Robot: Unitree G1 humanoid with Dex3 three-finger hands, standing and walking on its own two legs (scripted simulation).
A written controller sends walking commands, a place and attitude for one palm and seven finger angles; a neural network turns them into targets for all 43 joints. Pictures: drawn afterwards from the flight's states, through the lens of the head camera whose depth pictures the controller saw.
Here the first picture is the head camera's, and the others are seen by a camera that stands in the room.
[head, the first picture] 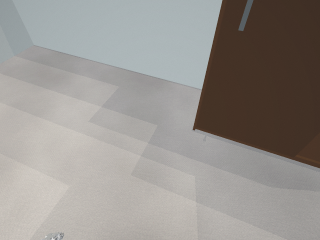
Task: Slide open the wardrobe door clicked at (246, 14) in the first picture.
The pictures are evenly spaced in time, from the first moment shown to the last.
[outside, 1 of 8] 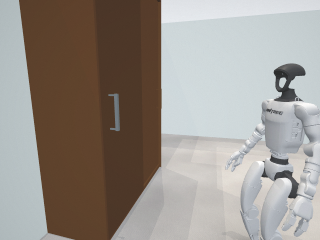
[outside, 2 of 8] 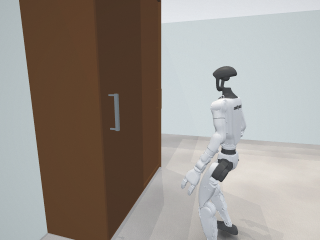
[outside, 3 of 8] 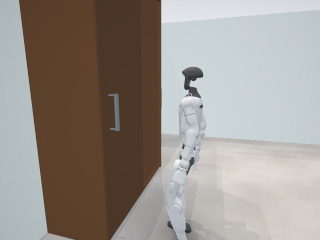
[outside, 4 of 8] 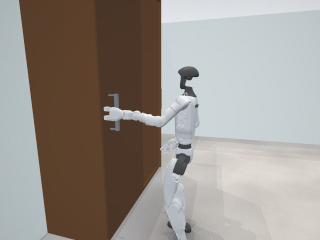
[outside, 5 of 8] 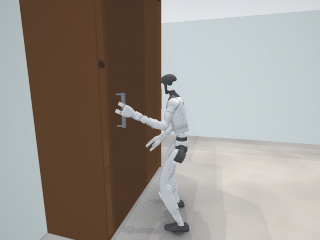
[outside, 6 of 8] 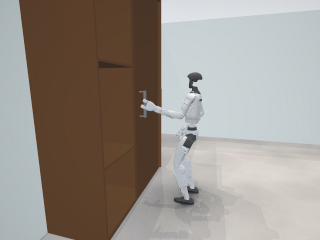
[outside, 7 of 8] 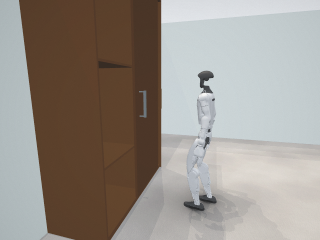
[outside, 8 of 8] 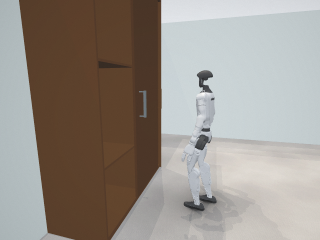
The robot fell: no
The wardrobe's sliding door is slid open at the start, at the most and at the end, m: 0.00 0.56 0.56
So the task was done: yes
